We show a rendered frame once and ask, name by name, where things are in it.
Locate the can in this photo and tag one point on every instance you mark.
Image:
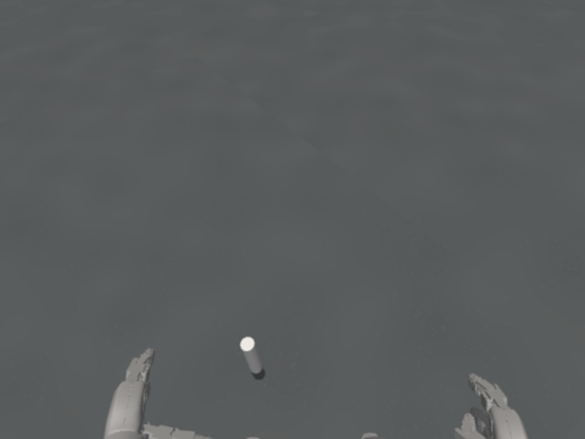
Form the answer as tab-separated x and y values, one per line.
251	354

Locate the left robot hand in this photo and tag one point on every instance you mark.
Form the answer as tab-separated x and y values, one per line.
128	405

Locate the right robot hand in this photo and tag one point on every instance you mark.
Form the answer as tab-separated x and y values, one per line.
502	422

